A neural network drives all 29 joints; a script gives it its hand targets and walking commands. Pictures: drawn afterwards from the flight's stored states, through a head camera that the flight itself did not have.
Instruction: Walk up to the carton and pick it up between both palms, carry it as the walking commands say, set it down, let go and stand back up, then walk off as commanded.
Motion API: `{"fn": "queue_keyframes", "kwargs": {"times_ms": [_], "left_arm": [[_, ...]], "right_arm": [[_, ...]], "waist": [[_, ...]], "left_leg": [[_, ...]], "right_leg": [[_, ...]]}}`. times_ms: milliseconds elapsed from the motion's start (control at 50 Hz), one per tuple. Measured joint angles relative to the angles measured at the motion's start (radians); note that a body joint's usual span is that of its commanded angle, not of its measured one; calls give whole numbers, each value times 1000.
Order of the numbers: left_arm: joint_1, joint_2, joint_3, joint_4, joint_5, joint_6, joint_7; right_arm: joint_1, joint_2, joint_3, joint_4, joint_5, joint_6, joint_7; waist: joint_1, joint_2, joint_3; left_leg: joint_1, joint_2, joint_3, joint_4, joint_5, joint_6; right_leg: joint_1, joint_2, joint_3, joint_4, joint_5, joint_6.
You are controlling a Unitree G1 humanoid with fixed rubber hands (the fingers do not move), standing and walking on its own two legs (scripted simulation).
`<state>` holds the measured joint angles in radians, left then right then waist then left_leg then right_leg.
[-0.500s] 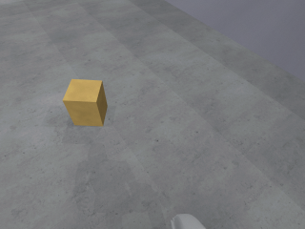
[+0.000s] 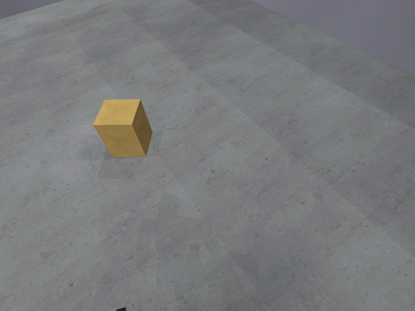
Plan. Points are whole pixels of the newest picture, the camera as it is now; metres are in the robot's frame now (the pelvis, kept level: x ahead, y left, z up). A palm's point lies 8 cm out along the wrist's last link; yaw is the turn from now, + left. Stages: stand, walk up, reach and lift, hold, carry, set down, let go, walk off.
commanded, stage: walk off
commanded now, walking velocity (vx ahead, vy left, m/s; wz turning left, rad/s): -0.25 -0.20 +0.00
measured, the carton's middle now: (125, 128) +1.16 +0.61 -0.62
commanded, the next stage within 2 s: stand in 0.52 s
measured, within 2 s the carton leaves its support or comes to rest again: neither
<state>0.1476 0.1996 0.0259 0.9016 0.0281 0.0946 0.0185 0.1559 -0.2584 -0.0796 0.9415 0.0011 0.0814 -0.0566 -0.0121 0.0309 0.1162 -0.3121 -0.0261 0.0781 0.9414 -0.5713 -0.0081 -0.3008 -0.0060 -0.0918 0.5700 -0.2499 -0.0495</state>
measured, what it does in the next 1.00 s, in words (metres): walks backwards: left foot, then right foot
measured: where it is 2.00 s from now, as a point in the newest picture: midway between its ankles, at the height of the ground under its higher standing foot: outside the picture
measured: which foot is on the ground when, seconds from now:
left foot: up 0.00-0.04, down 0.06-0.48, up 0.50-0.82, down 0.84-1.00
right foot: down 0.00-0.06, up 0.08-0.44, down 0.46-1.00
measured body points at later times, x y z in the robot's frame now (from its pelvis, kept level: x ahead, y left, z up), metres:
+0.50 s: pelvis -0.14 -0.14 -0.01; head -0.10 -0.16 +0.43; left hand -0.04 +0.14 -0.14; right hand -0.06 -0.44 -0.16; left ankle -0.07 +0.06 -0.72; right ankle -0.16 -0.28 -0.73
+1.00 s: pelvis -0.23 -0.21 +0.01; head -0.22 -0.20 +0.46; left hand -0.21 +0.02 -0.15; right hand -0.17 -0.45 -0.14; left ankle -0.27 -0.11 -0.73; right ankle -0.16 -0.28 -0.73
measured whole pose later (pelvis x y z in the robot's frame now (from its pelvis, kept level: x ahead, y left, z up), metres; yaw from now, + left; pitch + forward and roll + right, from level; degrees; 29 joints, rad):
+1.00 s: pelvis -0.23 -0.21 +0.01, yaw -1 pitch -3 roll +1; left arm 0.26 0.19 0.01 1.04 0.01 0.04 0.00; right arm 0.20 -0.16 -0.02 1.01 -0.01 0.02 -0.03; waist 0.03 -0.05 0.06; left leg -0.08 -0.01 0.07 0.42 -0.30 0.02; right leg -0.27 0.02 -0.08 0.44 -0.12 -0.07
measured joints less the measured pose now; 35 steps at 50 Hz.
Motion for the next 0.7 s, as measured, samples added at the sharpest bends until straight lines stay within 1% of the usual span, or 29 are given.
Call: {"fn": "queue_keyframes", "kwargs": {"times_ms": [40,60,80,100,120,140,180,200,240,280,300,340,400,440,460,480,500,520,540,560,600,640,680,700], "left_arm": [[-11,2,-1,0,-5,-1,4],[-6,5,-1,2,-10,-2,4],[-3,13,3,10,-16,-4,3],[5,19,8,19,-15,-4,2],[18,21,14,28,-9,-1,0],[31,24,19,36,-4,4,-4],[50,39,30,49,-2,11,-20],[57,48,36,52,-3,14,-27],[66,68,46,55,-5,18,-38],[71,88,55,55,-9,22,-43],[71,96,58,55,-11,24,-44],[63,108,60,50,-17,28,-46],[44,113,58,34,-24,26,-51],[33,110,55,23,-24,20,-51],[30,109,51,19,-22,12,-49],[18,91,48,26,-16,4,-44],[9,71,39,30,-9,-3,-43],[9,59,29,25,-6,-12,-42],[15,49,23,19,-4,-21,-41],[23,38,17,15,-6,-26,-38],[38,20,5,13,-3,-21,-26],[43,7,0,11,-6,-15,-12],[38,-3,-4,9,-9,-17,-1],[33,-7,-5,8,-10,-22,3]], "right_arm": [[8,24,15,5,7,-5,-8],[14,35,23,6,9,-10,-10],[17,53,29,10,5,-18,-11],[23,66,35,11,0,-21,-9],[31,70,39,13,-8,-25,-9],[39,72,39,15,-14,-28,-8],[50,71,36,19,-21,-27,-6],[53,67,35,19,-22,-25,-6],[53,57,28,17,-21,-25,-4],[44,47,20,12,-22,-27,-2],[39,42,16,8,-24,-29,-1],[31,29,9,-1,-29,-32,2],[15,7,-2,-8,-39,-34,9],[2,-11,-10,-13,-40,-31,14],[-3,-20,-13,-16,-38,-28,16],[-12,-39,-20,-13,-37,-25,18],[-16,-55,-28,-11,-39,-19,19],[-15,-61,-30,-10,-34,-8,13],[-14,-61,-28,-11,-25,4,9],[-15,-61,-26,-11,-18,13,10],[-17,-56,-24,-10,-13,19,18],[-14,-45,-23,-9,-18,17,27],[-4,-32,-20,-8,-23,11,34],[1,-25,-17,-8,-23,8,35]], "waist": [[5,-20,-4],[4,-28,-9],[3,-59,-3],[7,-82,3],[7,-88,2],[6,-90,1],[6,-100,1],[6,-103,1],[8,-104,2],[9,-98,4],[8,-92,5],[5,-75,7],[3,-52,11],[1,-33,11],[0,-26,9],[-6,16,24],[-22,52,38],[-24,57,39],[-18,50,35],[-13,46,30],[-11,40,14],[-10,32,1],[-10,25,-11],[-10,21,-16]], "left_leg": [[83,13,13,-217,39,3],[130,23,12,-344,116,6],[142,17,17,-389,177,24],[138,17,23,-384,201,39],[129,30,24,-371,208,45],[124,44,23,-367,213,45],[122,64,25,-376,229,34],[118,73,24,-378,238,28],[102,91,22,-376,254,15],[86,114,19,-368,267,0],[77,126,15,-365,274,-9],[57,152,5,-358,290,-29],[29,182,-6,-351,316,-64],[2,197,-13,-332,327,-88],[-17,204,-17,-312,328,-101],[-39,229,-42,-279,321,-93],[-70,224,-88,-211,218,-69],[-105,184,-123,-112,90,-51],[-136,134,-150,3,5,-33],[-161,86,-171,116,-35,-16],[-188,10,-180,283,-27,3],[-180,-30,-155,359,23,3],[-138,-37,-115,329,68,-8],[-106,-31,-92,271,75,-14]], "right_leg": [[-24,23,-18,-9,23,-15],[-39,36,-28,-6,31,-20],[-52,32,-21,13,31,-9],[-76,38,4,84,-59,18],[-110,57,34,195,-157,36],[-144,76,67,317,-209,49],[-194,92,127,525,-220,74],[-208,91,149,599,-214,89],[-217,78,182,700,-202,120],[-205,61,202,748,-196,147],[-190,51,206,743,-196,157],[-143,25,197,667,-209,169],[-43,-27,157,426,-235,173],[37,-54,125,217,-213,164],[85,-63,110,91,-162,157],[100,-39,84,56,-132,136],[99,-22,59,66,-124,112],[85,-26,50,86,-125,91],[71,-34,53,96,-123,76],[62,-39,55,93,-115,66],[52,-42,53,68,-87,55],[44,-39,48,40,-58,42],[35,-29,40,14,-32,28],[30,-23,35,2,-19,21]]}}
